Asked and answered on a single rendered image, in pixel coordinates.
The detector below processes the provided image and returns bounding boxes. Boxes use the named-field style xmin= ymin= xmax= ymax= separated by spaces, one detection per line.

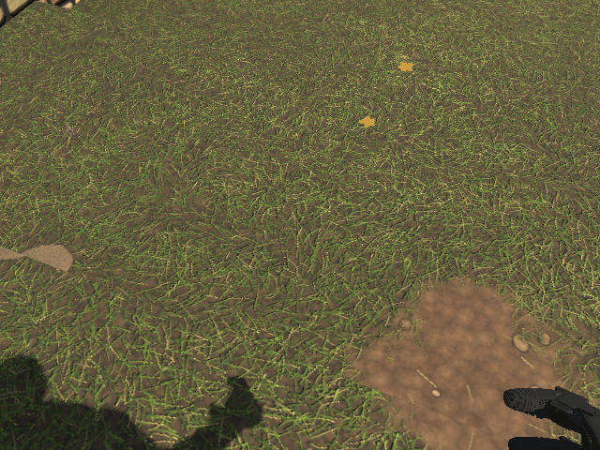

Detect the robot right hand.
xmin=503 ymin=386 xmax=600 ymax=450

